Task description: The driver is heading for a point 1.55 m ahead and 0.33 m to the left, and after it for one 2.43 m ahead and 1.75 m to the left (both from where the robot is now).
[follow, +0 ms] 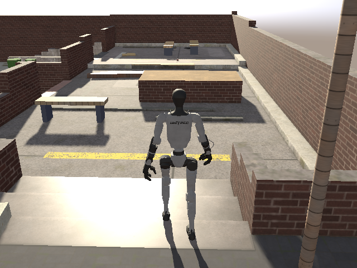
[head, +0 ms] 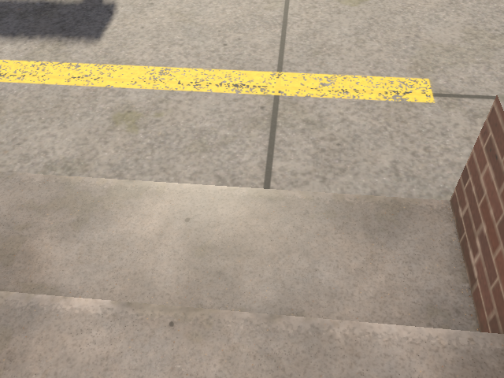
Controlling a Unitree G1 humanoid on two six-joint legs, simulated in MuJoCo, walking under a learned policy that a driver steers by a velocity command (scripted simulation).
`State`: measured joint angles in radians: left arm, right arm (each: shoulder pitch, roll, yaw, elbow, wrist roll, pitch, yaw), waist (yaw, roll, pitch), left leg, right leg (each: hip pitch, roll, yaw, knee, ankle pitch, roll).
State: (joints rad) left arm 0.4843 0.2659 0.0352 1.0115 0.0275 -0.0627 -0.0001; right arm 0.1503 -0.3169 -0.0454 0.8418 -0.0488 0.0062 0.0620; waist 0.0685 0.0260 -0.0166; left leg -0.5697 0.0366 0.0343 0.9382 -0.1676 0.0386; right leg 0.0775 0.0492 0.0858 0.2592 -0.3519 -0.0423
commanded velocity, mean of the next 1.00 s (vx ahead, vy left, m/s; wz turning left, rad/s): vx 0.49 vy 0.00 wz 0.00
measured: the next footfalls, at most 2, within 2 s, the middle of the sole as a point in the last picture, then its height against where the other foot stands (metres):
left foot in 0.26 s outside the picture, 0.16 m lower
right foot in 0.72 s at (274, 372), level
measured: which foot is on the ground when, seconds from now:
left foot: up 0.00-0.24, down 0.26-0.74, up 0.76-1.00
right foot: down 0.00-0.26, up 0.28-0.70, down 0.72-1.00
